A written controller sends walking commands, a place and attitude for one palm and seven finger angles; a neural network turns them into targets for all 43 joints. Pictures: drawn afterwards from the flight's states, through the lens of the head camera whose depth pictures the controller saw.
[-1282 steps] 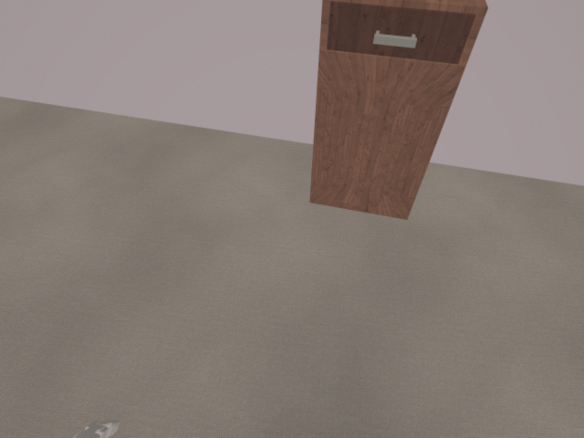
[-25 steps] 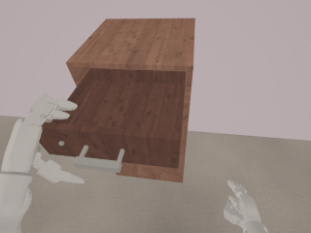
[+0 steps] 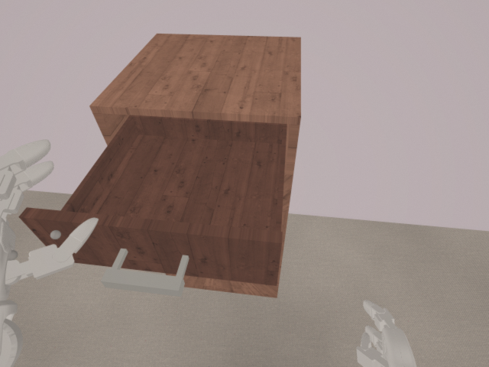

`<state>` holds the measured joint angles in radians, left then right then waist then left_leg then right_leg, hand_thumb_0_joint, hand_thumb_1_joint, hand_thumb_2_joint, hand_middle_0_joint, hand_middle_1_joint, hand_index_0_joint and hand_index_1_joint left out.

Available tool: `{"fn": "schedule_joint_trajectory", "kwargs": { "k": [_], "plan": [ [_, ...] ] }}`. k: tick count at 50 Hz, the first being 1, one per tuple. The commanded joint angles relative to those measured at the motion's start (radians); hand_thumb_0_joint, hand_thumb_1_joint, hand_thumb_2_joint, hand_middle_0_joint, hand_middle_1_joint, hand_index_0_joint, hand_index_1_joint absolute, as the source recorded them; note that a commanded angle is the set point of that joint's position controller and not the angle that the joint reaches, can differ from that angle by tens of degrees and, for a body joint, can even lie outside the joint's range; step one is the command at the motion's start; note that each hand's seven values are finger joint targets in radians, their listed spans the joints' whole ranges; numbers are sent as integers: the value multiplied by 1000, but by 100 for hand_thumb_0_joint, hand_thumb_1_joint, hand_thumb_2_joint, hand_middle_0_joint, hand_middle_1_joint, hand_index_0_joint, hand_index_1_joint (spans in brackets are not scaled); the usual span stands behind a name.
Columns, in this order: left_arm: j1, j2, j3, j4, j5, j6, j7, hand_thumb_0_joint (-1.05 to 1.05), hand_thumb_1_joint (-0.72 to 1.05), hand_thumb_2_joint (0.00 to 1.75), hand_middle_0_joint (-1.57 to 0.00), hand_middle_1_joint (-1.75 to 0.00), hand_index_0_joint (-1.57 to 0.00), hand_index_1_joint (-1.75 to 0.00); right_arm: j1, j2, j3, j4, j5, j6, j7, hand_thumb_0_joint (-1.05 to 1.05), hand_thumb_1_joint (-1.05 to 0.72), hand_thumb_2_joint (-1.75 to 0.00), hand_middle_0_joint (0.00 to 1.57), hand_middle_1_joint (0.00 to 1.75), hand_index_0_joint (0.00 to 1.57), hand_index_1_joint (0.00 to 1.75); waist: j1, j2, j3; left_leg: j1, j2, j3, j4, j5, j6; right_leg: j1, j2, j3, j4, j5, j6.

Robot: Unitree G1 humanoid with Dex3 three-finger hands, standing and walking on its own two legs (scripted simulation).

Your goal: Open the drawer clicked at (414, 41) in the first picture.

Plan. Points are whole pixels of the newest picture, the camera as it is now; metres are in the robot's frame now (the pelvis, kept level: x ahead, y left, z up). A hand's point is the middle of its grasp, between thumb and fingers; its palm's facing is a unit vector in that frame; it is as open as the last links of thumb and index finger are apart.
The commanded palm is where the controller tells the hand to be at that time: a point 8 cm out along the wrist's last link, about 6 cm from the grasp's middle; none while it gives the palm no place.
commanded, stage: draw the hand back to the body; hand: left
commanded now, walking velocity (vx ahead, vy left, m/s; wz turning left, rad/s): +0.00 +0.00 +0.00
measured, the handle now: (148, 270) +0.25 +0.20 +0.04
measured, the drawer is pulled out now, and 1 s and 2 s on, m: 0.29 0.29 0.29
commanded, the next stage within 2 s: step back with the hand held close in 0.38 s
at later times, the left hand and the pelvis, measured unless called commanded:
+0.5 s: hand (50, 246) +0.18 +0.23 +0.21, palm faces +0.49 -0.79 -0.38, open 7.5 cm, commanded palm +0.12 +0.27 +0.22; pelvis -0.01 -0.01 +0.00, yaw +1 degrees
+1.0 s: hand (16, 288) +0.13 +0.24 +0.21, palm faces +0.42 -0.75 -0.51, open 7.4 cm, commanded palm +0.07 +0.28 +0.22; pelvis -0.06 +0.01 -0.01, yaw -1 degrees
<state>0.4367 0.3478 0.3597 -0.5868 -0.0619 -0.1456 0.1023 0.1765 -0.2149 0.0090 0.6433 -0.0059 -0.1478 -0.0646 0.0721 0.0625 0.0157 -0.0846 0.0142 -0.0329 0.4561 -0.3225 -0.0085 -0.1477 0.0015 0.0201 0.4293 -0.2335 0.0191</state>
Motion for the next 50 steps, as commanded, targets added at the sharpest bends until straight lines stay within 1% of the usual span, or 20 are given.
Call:
{"fn": "schedule_joint_trajectory", "kwargs": {
  "k": [1, 3, 6, 8, 9, 10, 18, 21, 23, 24, 25, 27, 28, 31, 34, 37, 39, 44, 48, 50],
  "plan": [
    [-57, 162, 122, -169, -10, -44, 22, 0, 62, 78, -22, -48, -22, -48, -125, -92, -28, -166, 5, -47, -8, 0, -90, -90, 20, 30, 20, 30, -2, -29, -113, -49, 22, 63, -54, 413, -5, 88, 2, -76, -15, 274, -25],
    [-93, 184, 138, -190, -9, -43, 24, 0, 69, 81, -22, -43, -22, -43, -135, -92, -27, -167, 8, -46, -10, 0, -90, -90, 20, 30, 20, 30, -2, 19, -98, -52, 17, 57, -53, 389, -6, 79, 1, -68, -19, 263, -32],
    [-55, 160, 123, -163, -14, -36, 22, 0, 80, 86, -21, -37, -21, -37, -131, -88, -27, -172, 7, -39, -14, 0, -90, -90, 20, 30, 20, 30, -1, -23, -109, -51, 17, 65, -54, 366, 0, 83, 0, -70, -19, 259, -27],
    [-114, 177, 122, -205, -9, -38, 24, 0, 87, 88, -20, -32, -20, -32, -139, -90, -24, -171, 8, -41, -12, 0, -90, -90, 20, 30, 20, 30, -6, 29, -107, -54, 14, 57, -52, 356, -4, 78, -1, -64, -19, 245, -32],
    [-81, 164, 114, -181, -11, -35, 26, 0, 90, 90, -20, -30, -20, -30, -135, -86, -21, -171, 6, -44, -14, 0, -90, -90, 20, 30, 20, 30, -4, 11, -93, -57, 14, 59, -53, 353, -3, 72, -2, -72, -18, 247, -29],
    [-95, 171, 115, -206, -8, -36, 26, 0, 90, 90, -20, -30, -20, -30, -131, -87, -24, -172, 7, -44, -12, 0, -90, -90, 20, 30, 20, 30, -4, 7, -127, -45, 14, 54, -50, 359, -2, 83, -2, -67, -14, 247, -31],
    [-104, 181, 128, -183, -11, -32, 30, 0, 90, 90, -20, -30, -20, -30, -144, -83, -22, -171, 9, -47, -17, 0, -90, -90, 20, 30, 20, 30, -3, 8, -76, -70, 11, 57, -52, 294, -1, 59, -2, -64, -24, 205, -33],
    [-70, 169, 125, -163, -15, -34, 29, 0, 90, 90, -20, -30, -20, -30, -142, -81, -24, -173, 10, -46, -16, 0, -90, -90, 20, 30, 20, 30, 1, -35, -88, -71, 12, 59, -52, 285, 4, 65, -4, -62, -22, 200, -29],
    [-89, 180, 131, -181, -12, -39, 30, 0, 90, 90, -20, -30, -20, -30, -149, -83, -26, -172, 12, -49, -16, 0, -90, -90, 20, 30, 20, 30, 0, 17, -89, -70, 9, 62, -47, 283, 2, 64, -6, -56, -25, 200, -33],
    [-84, 170, 119, -170, -12, -38, 29, 0, 90, 90, -20, -30, -20, -30, -147, -80, -22, -171, 12, -50, -15, 0, -90, -90, 20, 30, 20, 30, -1, 14, -70, -76, 10, 60, -52, 269, 1, 52, -6, -61, -25, 182, -31],
    [-180, 302, 262, -232, -11, -86, 32, 0, 90, 90, -20, -30, -20, -30, -101, -129, -33, -207, 17, -25, -9, 0, -90, -90, 20, 30, 20, 30, -57, -55, -21, -135, 23, 44, -15, 193, 27, -55, -58, 63, -85, 220, -31],
    [-52, 213, 189, -122, -2, -100, 20, 0, 90, 90, -20, -30, -20, -30, -110, -114, -36, -198, 17, 7, -7, 0, -90, -90, 20, 30, 20, 30, -64, -151, -51, -113, 2, 37, 41, 162, 30, -90, -101, 91, -119, 206, -44],
    [-67, 219, 188, -167, 1, -114, 19, 0, 90, 90, -20, -30, -20, -30, -119, -121, -41, -205, 16, 10, -6, 0, -90, -90, 20, 30, 20, 30, -64, -94, -68, -107, -4, 41, 46, 170, 29, -103, -111, 99, -119, 225, -49],
    [47, 207, 187, -150, 2, -121, 31, 0, 90, 90, -20, -30, -20, -30, -101, -123, -50, -216, 21, 33, -4, 0, -90, -90, 20, 30, 20, 30, -66, -67, -136, -122, 25, 23, 18, 276, 29, -54, -99, 55, -52, 270, -40],
    [90, 233, 218, -213, 4, -129, 39, 0, 90, 90, -20, -30, -20, -30, -106, -128, -59, -242, 20, 48, -7, 0, -90, -90, 20, 30, 20, 30, -61, -16, -184, -157, 53, 3, -19, 390, 28, -1, -62, 2, 29, 332, -20],
    [124, 251, 245, -256, 5, -127, 46, 0, 90, 90, -20, -30, -20, -30, -97, -129, -68, -266, 23, 61, -6, 0, -90, -90, 20, 30, 20, 30, -58, -8, -212, -213, 67, -10, -22, 439, 27, 41, -42, -13, 89, 368, -13],
    [150, 254, 255, -270, 4, -130, 53, 0, 90, 90, -20, -30, -20, -30, -96, -128, -69, -270, 21, 58, -8, 0, -90, -90, 20, 30, 20, 30, -58, 33, -216, -243, 69, -12, -24, 425, 28, 52, -40, -18, 110, 370, -14],
    [137, 254, 264, -270, 8, -136, 65, 0, 90, 90, -20, -30, -20, -30, -79, -132, -71, -267, 18, 42, -13, 0, -90, -90, 20, 30, 20, 30, -61, 27, -179, -358, 82, -16, -39, 252, 43, 48, -34, 1, 157, 302, -12],
    [100, 259, 267, -254, 16, -145, 73, 0, 90, 90, -20, -30, -20, -30, -61, -139, -73, -250, 17, 28, -14, 0, -90, -90, 20, 30, 20, 30, -69, -9, -151, -420, 61, -13, -18, 76, 45, 10, -51, 51, 120, 215, -25],
    [78, 238, 239, -231, 16, -146, 74, 0, 90, 90, -20, -30, -20, -30, -55, -132, -65, -248, 18, 22, -13, 0, -90, -90, 20, 30, 20, 30, -75, -54, -122, -428, 37, -3, 5, -29, 43, -56, -70, 85, 62, 92, -29]
  ]
}}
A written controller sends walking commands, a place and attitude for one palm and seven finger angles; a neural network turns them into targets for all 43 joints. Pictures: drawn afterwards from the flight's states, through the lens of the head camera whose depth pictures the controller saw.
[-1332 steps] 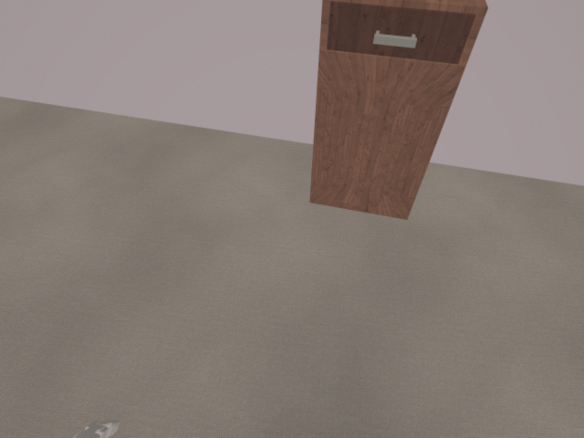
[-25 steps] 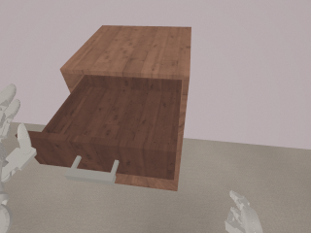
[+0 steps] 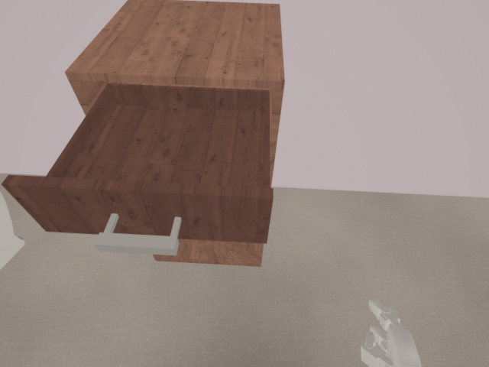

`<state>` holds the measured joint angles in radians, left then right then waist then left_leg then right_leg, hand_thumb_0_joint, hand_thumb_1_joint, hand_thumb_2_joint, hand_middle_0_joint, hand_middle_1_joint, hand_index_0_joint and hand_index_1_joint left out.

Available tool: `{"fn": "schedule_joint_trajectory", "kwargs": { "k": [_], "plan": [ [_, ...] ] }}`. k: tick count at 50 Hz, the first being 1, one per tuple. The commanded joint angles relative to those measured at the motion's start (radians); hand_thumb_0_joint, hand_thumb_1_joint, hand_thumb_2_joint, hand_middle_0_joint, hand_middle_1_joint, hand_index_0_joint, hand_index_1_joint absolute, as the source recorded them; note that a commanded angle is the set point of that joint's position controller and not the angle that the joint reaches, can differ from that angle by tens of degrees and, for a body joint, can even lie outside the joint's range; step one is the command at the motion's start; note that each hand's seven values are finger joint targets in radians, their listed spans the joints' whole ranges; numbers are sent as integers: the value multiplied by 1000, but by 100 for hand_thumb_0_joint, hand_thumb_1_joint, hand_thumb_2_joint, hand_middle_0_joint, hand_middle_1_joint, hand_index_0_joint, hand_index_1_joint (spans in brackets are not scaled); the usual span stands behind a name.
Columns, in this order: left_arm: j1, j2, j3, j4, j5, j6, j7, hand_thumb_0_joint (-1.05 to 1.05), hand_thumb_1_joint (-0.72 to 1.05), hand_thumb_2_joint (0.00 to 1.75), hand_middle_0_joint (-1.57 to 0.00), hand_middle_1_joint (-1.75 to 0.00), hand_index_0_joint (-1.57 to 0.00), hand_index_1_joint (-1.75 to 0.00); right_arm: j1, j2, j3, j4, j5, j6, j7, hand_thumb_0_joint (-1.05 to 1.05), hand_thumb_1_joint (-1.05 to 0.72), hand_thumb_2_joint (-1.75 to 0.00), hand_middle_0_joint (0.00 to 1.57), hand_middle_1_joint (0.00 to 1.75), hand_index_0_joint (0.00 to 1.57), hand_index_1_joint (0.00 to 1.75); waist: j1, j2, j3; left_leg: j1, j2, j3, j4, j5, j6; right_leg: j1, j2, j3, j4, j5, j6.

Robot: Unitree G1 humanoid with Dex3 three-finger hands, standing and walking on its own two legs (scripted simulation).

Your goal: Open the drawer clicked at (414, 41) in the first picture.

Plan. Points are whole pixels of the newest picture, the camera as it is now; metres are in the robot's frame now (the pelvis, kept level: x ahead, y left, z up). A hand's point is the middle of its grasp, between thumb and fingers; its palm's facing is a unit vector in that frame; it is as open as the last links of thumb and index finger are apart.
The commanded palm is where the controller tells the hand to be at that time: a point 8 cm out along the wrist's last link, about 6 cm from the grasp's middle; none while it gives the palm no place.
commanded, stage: step back with the hand held close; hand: left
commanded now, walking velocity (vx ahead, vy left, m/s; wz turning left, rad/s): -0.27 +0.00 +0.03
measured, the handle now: (141, 232) +0.31 +0.19 +0.05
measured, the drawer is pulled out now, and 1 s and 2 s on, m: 0.29 0.29 0.29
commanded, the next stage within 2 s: stop stepping back and stand still in 0.74 s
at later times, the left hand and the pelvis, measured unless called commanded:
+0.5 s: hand out of the picture +0.13 +0.24 +0.23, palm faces +0.53 -0.74 -0.42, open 7.5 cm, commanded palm +0.05 +0.28 +0.24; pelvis -0.06 -0.01 -0.01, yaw +2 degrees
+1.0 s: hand out of the picture +0.05 +0.21 +0.23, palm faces +0.39 -0.79 -0.47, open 7.5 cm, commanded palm -0.02 +0.26 +0.24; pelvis -0.15 -0.01 +0.01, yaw -1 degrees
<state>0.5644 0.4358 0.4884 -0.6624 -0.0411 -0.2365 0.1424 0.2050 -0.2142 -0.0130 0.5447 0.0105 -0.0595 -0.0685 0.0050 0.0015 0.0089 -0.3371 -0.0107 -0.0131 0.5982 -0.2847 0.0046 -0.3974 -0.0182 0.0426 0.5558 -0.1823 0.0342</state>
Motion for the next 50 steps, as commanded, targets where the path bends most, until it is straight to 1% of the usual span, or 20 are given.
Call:
{"fn": "schedule_joint_trajectory", "kwargs": {
  "k": [1, 6, 11, 16, 19, 22, 25, 27, 29, 30, 31, 32, 35, 38, 40, 41, 42, 44, 48, 50],
  "plan": [
    [-62, 153, 109, -153, -2, -58, 36, 0, 90, 90, -20, -30, -20, -30, -81, -134, -43, -145, 2, -68, -8, 0, -90, -90, 20, 30, 20, 30, -10, -9, -102, -177, 49, -19, -130, -126, 28, 159, -56, 81, -106, -41, -47],
    [-96, 152, 98, -152, 8, -70, 47, 0, 90, 90, -20, -30, -20, -30, -87, -140, -39, -139, -1, -72, -15, 0, -90, -90, 20, 30, 20, 30, -15, 14, -72, -194, 46, -38, -171, -241, 29, 102, -39, 63, -165, -255, -42],
    [-66, 144, 115, -173, 17, -82, 49, 0, 90, 90, -20, -30, -20, -30, -82, -140, -41, -148, 1, -92, -14, 0, -90, -90, 20, 30, 20, 30, -6, 104, -132, -343, 114, -90, -269, -218, 59, 312, 28, -21, 58, -6, -16],
    [-110, 143, 136, -178, 42, -99, 45, 0, 90, 90, -20, -30, -20, -30, -76, -152, -46, -151, -11, -121, -8, 0, -90, -90, 20, 30, 20, 30, -2, 150, -93, -598, 152, -120, -286, -422, 101, 456, 60, 4, 225, 52, -14],
    [-163, 153, 133, -174, 36, -107, 39, 0, 90, 90, -20, -30, -20, -30, -66, -146, -49, -137, -13, -130, -3, 0, -90, -90, 20, 30, 20, 30, -11, 12, -55, -498, 68, -55, -132, -398, 65, 282, -7, 130, 62, -10, -51],
    [-170, 170, 124, -154, 19, -101, 43, 0, 90, 90, -20, -30, -20, -30, -60, -124, -47, -107, -16, -118, 13, 0, -90, -90, 20, 30, 20, 30, -14, -133, -73, -194, -17, 12, 92, -255, 4, -32, -148, 288, -247, -275, -116],
    [-167, 173, 114, -165, 11, -98, 51, 0, 90, 90, -20, -30, -20, -30, -63, -109, -44, -85, -11, -86, 21, 0, -90, -90, 20, 30, 20, 30, -30, -181, -152, -4, -24, 32, 119, -145, -7, -101, -187, 219, -282, -253, -120],
    [-127, 170, 119, -179, 7, -102, 52, 0, 90, 90, -20, -30, -20, -30, -62, -130, -51, -94, -9, -74, 13, 0, -90, -90, 20, 30, 20, 30, -36, -30, -125, -20, 36, -63, -54, -201, 29, -134, -85, 113, -154, -278, -70],
    [-93, 148, 147, -210, 15, -114, 62, 0, 90, 90, -20, -30, -20, -30, -93, -149, -55, -117, -15, -88, 0, 0, -90, -90, 20, 30, 20, 30, -19, 301, -142, -340, 282, -302, -367, -351, 127, 125, 94, -52, 325, -196, -8],
    [-126, 156, 152, -256, 11, -113, 60, 0, 90, 90, -20, -30, -20, -30, -90, -113, -61, -118, -25, -107, -1, 0, -90, -90, 20, 30, 20, 30, -14, 278, -185, -338, 352, -353, -407, -219, 161, 146, 125, -35, 534, -265, -9],
    [-124, 171, 160, -253, 4, -113, 57, 0, 90, 90, -20, -30, -20, -30, -80, -111, -79, -101, -22, -125, 3, 0, -90, -90, 20, 30, 20, 30, -13, 216, -191, -242, 354, -293, -360, -87, 161, 74, 122, 1, 611, -330, -15],
    [-63, 145, 144, -179, -9, -103, 55, 0, 90, 90, -20, -30, -20, -30, -81, -117, -88, -76, -10, -138, 18, 0, -90, -90, 20, 30, 20, 30, -1, 198, -192, -178, 326, -212, -314, -69, 144, 46, 111, 8, 607, -355, -24],
    [-65, 117, 101, -182, -27, -84, 57, 0, 90, 90, -20, -30, -20, -30, -83, -105, -59, -44, -23, -165, 27, 0, -90, -90, 20, 30, 20, 30, -5, 181, -149, -82, 312, -164, -229, 203, 136, 49, 63, -28, 293, -353, -26],
    [-162, 146, 86, -226, -15, -85, 34, 0, 90, 90, -20, -30, -20, -30, -128, -120, -47, -26, -33, -171, 34, 0, -90, -90, 20, 30, 20, 30, 4, 132, -91, -73, 256, -99, -141, 128, 70, 93, 24, 6, -105, -133, -48],
    [-237, 230, 111, -210, -1, -95, 38, 0, 90, 90, -20, -30, -20, -30, -137, -84, -28, -36, -19, -160, 38, 0, -90, -90, 20, 30, 20, 30, -11, -195, -97, -103, 28, 76, 203, -130, -58, -11, -302, 389, -353, 101, -167],
    [-219, 200, 71, -186, 2, -89, 46, 0, 90, 90, -20, -30, -20, -30, -143, -90, -42, -25, -7, -151, 40, 0, -90, -90, 20, 30, 20, 30, 7, -196, -139, -177, -13, 13, 394, -171, -62, 73, -330, 343, -295, 371, -169],
    [-181, 205, 85, -198, 13, -73, 41, 0, 90, 90, -20, -30, -20, -30, -146, -83, -39, -49, -9, -139, 38, 0, -90, -90, 20, 30, 20, 30, 8, -219, -168, -218, -7, -18, 464, -185, -60, 143, -312, 283, -212, 573, -183],
    [-76, 197, 123, -180, 14, -64, 43, 0, 90, 90, -20, -30, -20, -30, -121, -48, -5, -70, -8, -107, 25, 0, -90, -90, 20, 30, 20, 30, -10, -151, -191, -199, 23, 7, 396, -148, -57, 206, -258, 157, -130, 656, -192],
    [4, 185, 135, -197, -3, -53, 52, 0, 90, 90, -20, -30, -20, -30, -77, -90, -9, -83, -16, -80, 9, 0, -90, -90, 20, 30, 20, 30, -32, -56, -182, 79, -1, 68, -124, 62, -19, 172, -136, 82, -133, 293, -122],
    [-4, 159, 99, -234, -11, -58, 49, 0, 90, 90, -20, -30, -20, -30, -73, -134, -25, -103, -8, -101, 7, 0, -90, -90, 20, 30, 20, 30, -10, 82, -169, 123, 151, -88, -266, 290, 30, 173, -9, 19, -68, 81, -43]
  ]
}}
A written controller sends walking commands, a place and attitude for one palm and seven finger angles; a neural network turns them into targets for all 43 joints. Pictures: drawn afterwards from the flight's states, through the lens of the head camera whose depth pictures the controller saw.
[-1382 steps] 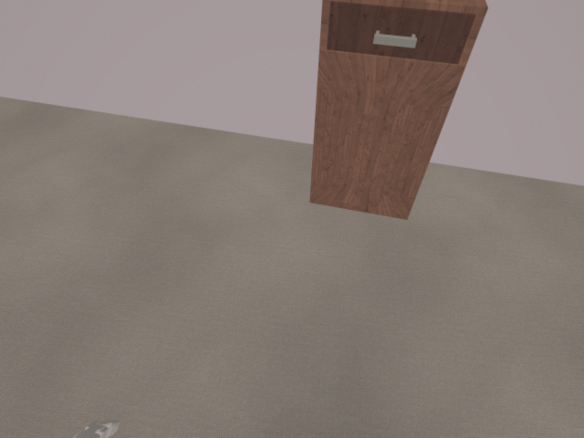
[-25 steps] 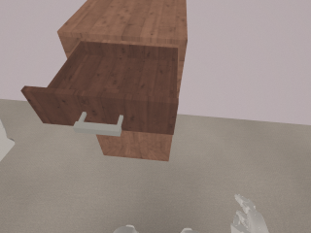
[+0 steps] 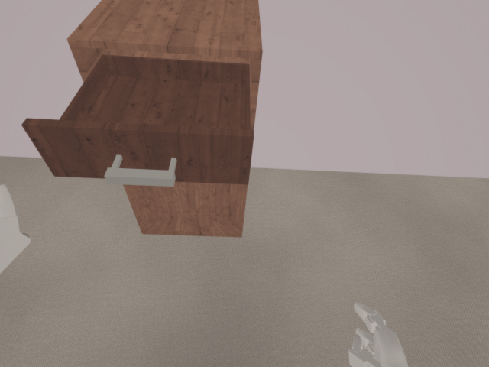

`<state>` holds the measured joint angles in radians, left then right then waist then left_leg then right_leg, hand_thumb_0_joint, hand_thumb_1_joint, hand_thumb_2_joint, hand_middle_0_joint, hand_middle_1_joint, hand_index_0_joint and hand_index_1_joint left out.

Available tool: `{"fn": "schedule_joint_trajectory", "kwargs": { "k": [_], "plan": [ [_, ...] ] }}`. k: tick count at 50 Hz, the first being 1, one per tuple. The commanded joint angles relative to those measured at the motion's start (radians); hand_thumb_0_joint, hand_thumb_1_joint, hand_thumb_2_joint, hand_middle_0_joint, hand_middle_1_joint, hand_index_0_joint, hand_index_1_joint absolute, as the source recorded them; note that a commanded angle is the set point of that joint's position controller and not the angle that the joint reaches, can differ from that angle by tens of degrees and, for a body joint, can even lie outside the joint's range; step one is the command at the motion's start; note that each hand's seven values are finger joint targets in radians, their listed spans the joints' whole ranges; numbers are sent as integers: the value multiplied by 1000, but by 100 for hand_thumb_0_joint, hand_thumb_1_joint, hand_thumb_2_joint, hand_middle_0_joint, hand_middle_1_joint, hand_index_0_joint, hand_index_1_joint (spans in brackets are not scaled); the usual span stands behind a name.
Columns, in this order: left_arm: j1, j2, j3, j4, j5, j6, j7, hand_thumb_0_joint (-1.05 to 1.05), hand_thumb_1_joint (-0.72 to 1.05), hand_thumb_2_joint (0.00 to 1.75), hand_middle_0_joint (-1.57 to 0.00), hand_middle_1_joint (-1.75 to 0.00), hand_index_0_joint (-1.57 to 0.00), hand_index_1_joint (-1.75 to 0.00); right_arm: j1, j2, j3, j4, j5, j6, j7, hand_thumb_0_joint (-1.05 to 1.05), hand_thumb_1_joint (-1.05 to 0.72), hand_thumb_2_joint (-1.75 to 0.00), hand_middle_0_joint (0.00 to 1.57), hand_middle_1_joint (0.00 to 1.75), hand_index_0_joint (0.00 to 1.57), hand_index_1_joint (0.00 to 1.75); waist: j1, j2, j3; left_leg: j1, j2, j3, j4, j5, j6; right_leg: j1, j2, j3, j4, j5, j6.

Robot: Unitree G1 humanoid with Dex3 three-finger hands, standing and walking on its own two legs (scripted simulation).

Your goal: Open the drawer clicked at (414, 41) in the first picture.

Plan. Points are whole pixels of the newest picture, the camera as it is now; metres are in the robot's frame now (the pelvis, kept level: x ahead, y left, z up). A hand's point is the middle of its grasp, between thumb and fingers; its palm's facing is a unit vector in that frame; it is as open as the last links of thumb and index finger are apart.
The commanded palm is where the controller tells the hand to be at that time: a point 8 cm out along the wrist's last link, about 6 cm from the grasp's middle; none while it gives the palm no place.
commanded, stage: stop stepping back and stand still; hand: left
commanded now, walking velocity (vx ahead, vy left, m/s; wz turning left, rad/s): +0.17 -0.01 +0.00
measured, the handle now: (143, 169) +0.46 +0.22 +0.04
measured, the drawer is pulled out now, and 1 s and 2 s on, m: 0.29 0.29 0.29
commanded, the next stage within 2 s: let the arm hang, fingers relaxed in 0.54 s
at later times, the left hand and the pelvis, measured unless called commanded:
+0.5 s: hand out of the picture +0.14 +0.23 +0.23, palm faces +0.46 -0.79 -0.40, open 7.5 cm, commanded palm +0.08 +0.28 +0.23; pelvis -0.05 +0.00 +0.00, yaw +0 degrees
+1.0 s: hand out of the picture -0.03 +0.18 -0.18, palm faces +0.04 -0.98 -0.19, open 6.9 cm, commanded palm none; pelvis -0.05 +0.00 +0.00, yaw +1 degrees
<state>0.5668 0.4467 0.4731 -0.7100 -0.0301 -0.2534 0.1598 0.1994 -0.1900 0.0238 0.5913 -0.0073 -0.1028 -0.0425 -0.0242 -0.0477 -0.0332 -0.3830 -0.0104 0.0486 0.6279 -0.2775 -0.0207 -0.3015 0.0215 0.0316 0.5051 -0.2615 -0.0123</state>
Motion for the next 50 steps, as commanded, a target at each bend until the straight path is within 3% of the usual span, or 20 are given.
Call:
{"fn": "schedule_joint_trajectory", "kwargs": {
  "k": [1, 2, 3, 4, 7, 11, 13, 16, 19, 24, 27, 31, 32, 33, 37, 39, 42, 45, 47, 50],
  "plan": [
    [-21, 163, 123, -189, -21, -42, 31, 0, 90, 90, -20, -30, -20, -30, -73, -169, -70, -157, 23, -65, -17, 0, -90, -90, 20, 30, 20, 30, 33, 142, -134, 179, 196, -180, -284, 316, 66, 70, -20, 25, -22, 67, 16],
    [17, 158, 131, -138, -18, -35, 29, 0, 90, 90, -20, -30, -20, -30, -66, -170, -76, -158, 23, -71, -17, 0, -90, -90, 20, 30, 20, 30, 32, 129, -146, 199, 200, -192, -260, 401, 68, 66, 2, -1, 0, 93, 16],
    [19, 190, 161, -179, -31, -37, 24, 0, 90, 90, -20, -30, -20, -30, -79, -158, -62, -155, 4, -74, -20, 0, -90, -90, 20, 30, 20, 30, 27, 312, -150, 216, 198, -199, -325, 375, 51, 5, 8, -33, 64, -25, 24],
    [-6, 164, 127, -205, -22, -40, 21, 0, 90, 90, -20, -30, -20, -30, -55, -132, -53, -147, -8, -75, -21, 0, -90, -90, 20, 30, 20, 30, 14, 331, -99, 151, 229, -267, -406, 279, 34, -3, 19, -64, 158, -162, 29],
    [-20, 126, 86, -189, -5, -32, 29, 0, 90, 90, -20, -30, -20, -30, -42, -132, -58, -127, -3, -96, -10, 0, -90, -90, 20, 30, 20, 30, 8, 215, -66, 136, 259, -245, -392, 87, 109, -17, -6, -39, 179, -157, 24],
    [-43, 127, 71, -155, -1, -12, 32, 0, 90, 90, -20, -30, -20, -30, -80, -152, -51, -124, 2, -85, -14, 0, -90, -90, 20, 30, 20, 30, 0, 226, -26, -39, 197, -172, -398, -248, 72, 179, -1, -91, -49, -91, 7],
    [-75, 161, 103, -144, 0, -9, 34, 0, 90, 90, -20, -30, -20, -30, -79, -158, -58, -128, -9, -65, -20, 0, -90, -90, 20, 30, 20, 30, -8, 145, -20, -39, 120, -115, -284, -282, 47, 146, -52, -9, -150, -150, -40],
    [-93, 146, 85, -151, -8, 2, 33, 0, 90, 90, -20, -30, -20, -30, -66, -137, -66, -119, -4, -43, -13, 0, -90, -90, 20, 30, 20, 30, -1, -39, -18, 10, 44, -30, 36, -134, 29, -10, -241, 288, -305, -406, -135],
    [-116, 148, 87, -124, -10, -5, 42, 0, 90, 90, -20, -30, -20, -30, -64, -126, -55, -104, 1, -30, -5, 0, -90, -90, 20, 30, 20, 30, -1, -67, 11, -51, 47, -30, 98, -96, 23, 61, -308, 276, -267, -206, -180],
    [-100, 133, 74, -63, -10, -15, 36, 0, 90, 90, -20, -30, -20, -30, -68, -143, -56, -111, 8, -42, -24, 0, -90, -90, 20, 30, 20, 30, 6, 58, 47, 110, 101, -80, -187, 24, 67, 8, -126, 77, -137, -66, -47],
    [-85, 123, 71, -49, -7, -22, 22, 0, 90, 90, -20, -30, -20, -30, -64, -138, -51, -115, 11, -46, -21, 0, -90, -90, 20, 30, 20, 30, 3, 88, 84, 75, 111, -113, -214, -46, 66, -17, -99, 62, -158, -128, -32],
    [-76, 127, 74, -116, -5, -41, 23, 0, 90, 90, -20, -30, -20, -30, -64, -145, -58, -119, 12, -70, -16, 0, -90, -90, 20, 30, 20, 30, 12, 111, -30, 113, 137, -131, -220, 197, 69, 107, -61, 2, -67, 141, -7],
    [-89, -72, -369, 790, 85, 143, -119, 0, 90, 90, -20, -30, -20, -30, -108, -317, -123, 140, 15, -99, 55, 0, -90, -90, 20, 30, 20, 30, -25, 114, -1, 91, 152, -110, -59, 385, 68, -12, -117, -64, 125, 274, 4],
    [-72, -125, -355, 821, 74, 237, -142, 0, 90, 90, -20, -30, -20, -30, -27, -244, -119, 138, 11, -37, 51, 0, -90, -90, 20, 30, 20, 30, -5, 131, -100, 178, 155, -93, -78, 555, 74, -6, -99, -20, 130, 263, 8],
    [-205, -117, -379, 973, 64, 257, -145, 0, 90, 90, -20, -30, -20, -30, -11, -235, -78, 116, -25, 42, 36, 0, -90, -90, 20, 30, 20, 30, 16, 16, -72, 103, 276, -299, -165, 588, 201, -26, -41, -13, 268, -192, 5],
    [-209, -81, -383, 1128, 63, 252, -143, 0, 90, 90, -20, -30, -20, -30, -65, -234, -71, 123, -23, 55, 33, 0, -90, -90, 20, 30, 20, 30, 56, -4, -87, 67, 204, -217, -116, 549, 148, 132, -70, 11, 90, 66, -6],
    [-275, 5, -393, 1347, 61, 239, -139, 0, 90, 90, -20, -30, -20, -30, -92, -183, -64, 170, -15, 89, 30, 0, -90, -90, 20, 30, 20, 30, 40, -196, -29, 8, 7, -61, 23, -63, 26, 186, -267, 236, -102, 524, -118],
    [-325, -28, -413, 1489, 53, 236, -135, 0, 90, 90, -20, -30, -20, -30, -25, -140, -58, 252, -9, 103, 23, 0, -90, -90, 20, 30, 20, 30, 8, 5, -18, 85, 27, -66, -23, -33, 21, 198, -240, 189, -77, 586, -150],
    [-339, -90, -403, 1551, 49, 237, -129, 0, 90, 90, -20, -30, -20, -30, 5, -125, -60, 301, -16, 101, 14, 0, -90, -90, 20, 30, 20, 30, -2, 94, -28, 215, 73, -94, -142, 246, 34, 137, -166, 111, -70, 427, -90],
    [-304, -128, -426, 1651, 43, 257, -130, 0, 90, 90, -20, -30, -20, -30, 6, -114, -47, 363, -11, 107, 10, 0, -90, -90, 20, 30, 20, 30, 18, 217, 30, 187, 128, -166, -233, 188, 71, 129, -98, 48, -138, 107, -34]
  ]
}}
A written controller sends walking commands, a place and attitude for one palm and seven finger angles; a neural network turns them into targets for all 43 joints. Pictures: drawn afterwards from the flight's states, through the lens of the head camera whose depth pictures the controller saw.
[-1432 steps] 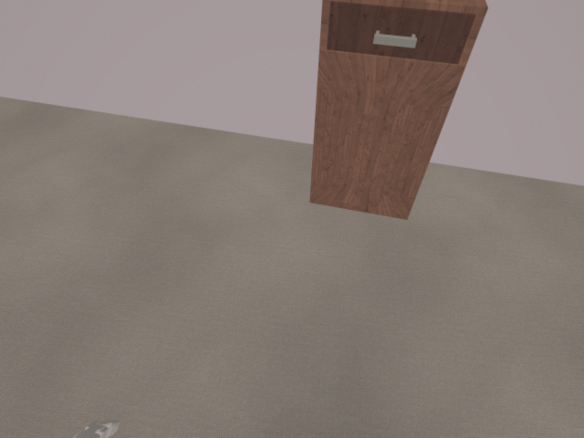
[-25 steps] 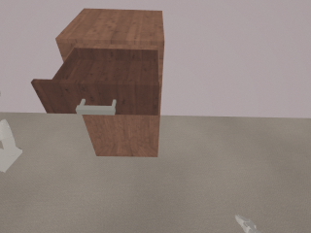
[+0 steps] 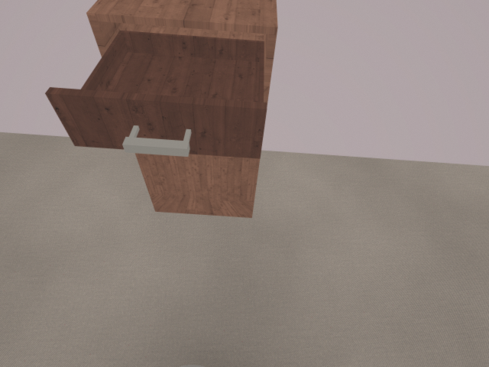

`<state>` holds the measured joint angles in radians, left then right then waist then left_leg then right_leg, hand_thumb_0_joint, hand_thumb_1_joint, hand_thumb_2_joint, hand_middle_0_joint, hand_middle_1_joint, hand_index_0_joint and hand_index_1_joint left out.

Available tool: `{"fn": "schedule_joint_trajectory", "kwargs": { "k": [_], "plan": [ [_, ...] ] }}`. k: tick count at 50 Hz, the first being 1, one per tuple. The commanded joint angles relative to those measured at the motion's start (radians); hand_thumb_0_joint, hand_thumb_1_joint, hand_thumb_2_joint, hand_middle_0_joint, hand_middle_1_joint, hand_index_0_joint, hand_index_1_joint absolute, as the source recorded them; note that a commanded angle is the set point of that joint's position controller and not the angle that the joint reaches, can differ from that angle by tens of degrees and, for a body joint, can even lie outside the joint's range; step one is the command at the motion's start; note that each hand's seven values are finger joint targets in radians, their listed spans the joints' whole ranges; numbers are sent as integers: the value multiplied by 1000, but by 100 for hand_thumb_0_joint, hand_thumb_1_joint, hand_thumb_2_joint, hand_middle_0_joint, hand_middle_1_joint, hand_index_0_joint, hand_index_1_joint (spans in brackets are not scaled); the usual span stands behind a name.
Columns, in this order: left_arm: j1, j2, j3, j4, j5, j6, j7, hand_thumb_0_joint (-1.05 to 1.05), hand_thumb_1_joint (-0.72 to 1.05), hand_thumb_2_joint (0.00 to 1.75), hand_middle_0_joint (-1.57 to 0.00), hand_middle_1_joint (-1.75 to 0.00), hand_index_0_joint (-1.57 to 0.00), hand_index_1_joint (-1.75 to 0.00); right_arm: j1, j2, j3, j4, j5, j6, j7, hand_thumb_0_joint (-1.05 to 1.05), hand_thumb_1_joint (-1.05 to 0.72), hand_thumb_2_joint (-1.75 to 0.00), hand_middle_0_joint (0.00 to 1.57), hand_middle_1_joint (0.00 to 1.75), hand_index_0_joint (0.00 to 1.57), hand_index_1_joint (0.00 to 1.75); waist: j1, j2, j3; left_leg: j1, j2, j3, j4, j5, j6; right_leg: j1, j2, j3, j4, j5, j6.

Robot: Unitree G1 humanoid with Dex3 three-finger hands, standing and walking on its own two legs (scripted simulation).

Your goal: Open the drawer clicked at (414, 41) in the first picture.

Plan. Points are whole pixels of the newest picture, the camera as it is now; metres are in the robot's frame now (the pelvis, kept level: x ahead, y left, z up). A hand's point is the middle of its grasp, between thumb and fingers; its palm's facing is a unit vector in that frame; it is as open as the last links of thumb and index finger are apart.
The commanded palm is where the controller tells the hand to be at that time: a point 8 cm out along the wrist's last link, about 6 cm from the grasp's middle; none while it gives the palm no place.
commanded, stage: let the arm hang, fingers relaxed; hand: left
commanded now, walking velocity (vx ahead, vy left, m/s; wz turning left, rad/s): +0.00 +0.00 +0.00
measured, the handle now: (159, 139) +0.51 +0.21 +0.05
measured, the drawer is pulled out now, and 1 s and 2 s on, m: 0.29 0.29 0.29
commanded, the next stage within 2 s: look to check the result in 0.74 s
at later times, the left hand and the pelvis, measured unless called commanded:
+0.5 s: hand out of the picture +0.02 +0.20 -0.16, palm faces -0.01 -0.98 -0.21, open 7.4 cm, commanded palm none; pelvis +0.00 +0.02 +0.01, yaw -1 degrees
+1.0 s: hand out of the picture +0.01 +0.20 -0.16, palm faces +0.00 -0.98 -0.22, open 7.4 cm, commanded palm none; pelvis +0.01 +0.02 +0.01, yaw -1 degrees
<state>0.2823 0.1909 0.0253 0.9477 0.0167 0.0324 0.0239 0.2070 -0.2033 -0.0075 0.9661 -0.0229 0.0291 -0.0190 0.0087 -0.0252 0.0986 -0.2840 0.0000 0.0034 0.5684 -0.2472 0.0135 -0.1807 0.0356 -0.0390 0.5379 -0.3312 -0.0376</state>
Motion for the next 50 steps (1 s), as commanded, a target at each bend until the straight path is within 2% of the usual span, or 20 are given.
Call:
{"fn": "schedule_joint_trajectory", "kwargs": {
  "k": [1, 2, 3, 4, 5, 7, 8, 9, 13, 15, 18, 25, 28, 30, 38, 41, 43, 46, 48, 50],
  "plan": [
    [-7, 124, 19, 25, -4, -29, 3, 0, 90, 90, -20, -30, -20, -30, -2, -100, -16, 6, 5, -24, -15, 0, -90, -90, 20, 30, 20, 30, -10, 183, -91, 76, 118, -127, -198, 116, 37, 20, -110, 114, -190, 149, -8],
    [2, 123, 14, 55, -5, -30, 2, 0, 90, 90, -20, -30, -20, -30, 3, -103, -15, 21, 6, -25, -16, 0, -90, -90, 20, 30, 20, 30, -9, 164, -85, 76, 115, -128, -216, 85, 34, 24, -111, 113, -204, 138, -10],
    [6, 122, 12, 75, -3, -33, 2, 0, 90, 90, -20, -30, -20, -30, 10, -106, -17, 34, 8, -25, -18, 0, -90, -90, 20, 30, 20, 30, -9, 108, -68, 91, 118, -124, -219, 93, 35, 14, -110, 108, -218, 142, -11],
    [9, 119, 6, 97, -4, -34, 2, 0, 90, 90, -20, -30, -20, -30, 30, -103, -16, 51, 9, -25, -18, 0, -90, -90, 20, 30, 20, 30, -14, 94, -82, 103, 118, -122, -228, 89, 34, 22, -116, 107, -227, 142, -10],
    [14, 118, 4, 112, -5, -36, 2, 0, 90, 90, -20, -30, -20, -30, 42, -105, -16, 66, 8, -27, -19, 0, -90, -90, 20, 30, 20, 30, -16, 98, -91, 110, 117, -122, -237, 85, 33, 30, -117, 107, -232, 139, -10],
    [22, 123, 2, 138, -6, -40, 3, 0, 90, 90, -20, -30, -20, -30, 52, -106, -16, 84, 10, -30, -20, 0, -90, -90, 20, 30, 20, 30, -15, 63, -101, 128, 113, -115, -239, 111, 31, 38, -121, 104, -236, 159, -11],
    [29, 132, 2, 145, -6, -44, 4, 0, 90, 90, -20, -30, -20, -30, 47, -113, -20, 90, 13, -32, -20, 0, -90, -90, 20, 30, 20, 30, -11, 38, -84, 142, 113, -103, -237, 129, 31, 24, -122, 107, -247, 159, -11],
    [25, 127, -1, 154, -7, -42, 5, 0, 90, 90, -20, -30, -20, -30, 54, -107, -18, 101, 12, -32, -21, 0, -90, -90, 20, 30, 20, 30, -17, 42, -82, 142, 113, -104, -240, 132, 30, 24, -124, 107, -246, 158, -10],
    [38, 123, -3, 170, -6, -43, 9, 0, 90, 90, -20, -30, -20, -30, 60, -102, -16, 122, 13, -33, -20, 0, -90, -90, 20, 30, 20, 30, -11, 10, -47, 138, 111, -100, -256, 121, 28, 4, -124, 103, -251, 131, -5],
    [33, 112, -4, 178, -6, -39, 11, 0, 90, 90, -20, -30, -20, -30, 67, -89, -14, 134, 9, -32, -20, 0, -90, -90, 20, 30, 20, 30, -15, 31, -43, 125, 110, -105, -270, 99, 27, 8, -124, 105, -245, 124, -3],
    [41, 108, -2, 177, -3, -40, 13, 0, 90, 90, -20, -30, -20, -30, 66, -83, -13, 138, 11, -33, -20, 0, -90, -90, 20, 30, 20, 30, -10, 16, -35, 127, 108, -99, -275, 103, 26, -3, -123, 104, -243, 124, -1],
    [26, 92, -2, 177, -3, -36, 15, 0, 90, 90, -20, -30, -20, -30, 82, -59, -9, 152, 6, -35, -18, 0, -90, -90, 20, 30, 20, 30, -13, 41, -15, 104, 106, -102, -294, 88, 22, -2, -124, 99, -230, 124, 5],
    [30, 91, 1, 172, -3, -40, 15, 0, 90, 90, -20, -30, -20, -30, 83, -59, -10, 150, 9, -37, -19, 0, -90, -90, 20, 30, 20, 30, -9, 12, -12, 110, 104, -96, -292, 95, 23, -9, -123, 98, -235, 124, 4],
    [22, 86, -1, 172, -3, -38, 15, 0, 90, 90, -20, -30, -20, -30, 93, -51, -10, 152, 6, -37, -19, 0, -90, -90, 20, 30, 20, 30, -14, 42, -17, 103, 103, -98, -291, 99, 22, -1, -125, 99, -228, 134, 4],
    [23, 103, 9, 163, -4, -48, 15, 0, 90, 90, -20, -30, -20, -30, 89, -70, -18, 149, 12, -44, -23, 0, -90, -90, 20, 30, 20, 30, -10, 33, -48, 144, 105, -87, -268, 186, 28, 13, -126, 104, -233, 184, 0],
    [16, 102, 7, 167, -5, -46, 15, 0, 90, 90, -20, -30, -20, -30, 90, -72, -18, 151, 9, -44, -24, 0, -90, -90, 20, 30, 20, 30, -16, 39, -58, 147, 105, -90, -263, 192, 26, 22, -130, 102, -231, 190, 0],
    [19, 107, 9, 167, -5, -49, 15, 0, 90, 90, -20, -30, -20, -30, 80, -81, -19, 148, 13, -44, -24, 0, -90, -90, 20, 30, 20, 30, -13, 17, -48, 157, 106, -87, -262, 192, 30, 12, -127, 102, -239, 187, -2],
    [9, 109, 7, 171, -5, -46, 15, 0, 90, 90, -20, -30, -20, -30, 79, -82, -19, 152, 9, -42, -24, 0, -90, -90, 20, 30, 20, 30, -19, 40, -40, 148, 107, -91, -268, 182, 26, 15, -130, 104, -239, 183, -1],
    [17, 120, 11, 168, -4, -51, 14, 0, 90, 90, -20, -30, -20, -30, 62, -98, -23, 146, 12, -43, -24, 0, -90, -90, 20, 30, 20, 30, -14, 18, -47, 168, 107, -86, -260, 191, 30, 9, -129, 107, -247, 194, -3],
    [1, 126, 11, 169, -4, -50, 14, 0, 90, 90, -20, -30, -20, -30, 60, -99, -25, 146, 10, -43, -23, 0, -90, -90, 20, 30, 20, 30, -19, 28, -55, 167, 109, -88, -261, 199, 28, 17, -133, 109, -244, 206, -3]
  ]
}}
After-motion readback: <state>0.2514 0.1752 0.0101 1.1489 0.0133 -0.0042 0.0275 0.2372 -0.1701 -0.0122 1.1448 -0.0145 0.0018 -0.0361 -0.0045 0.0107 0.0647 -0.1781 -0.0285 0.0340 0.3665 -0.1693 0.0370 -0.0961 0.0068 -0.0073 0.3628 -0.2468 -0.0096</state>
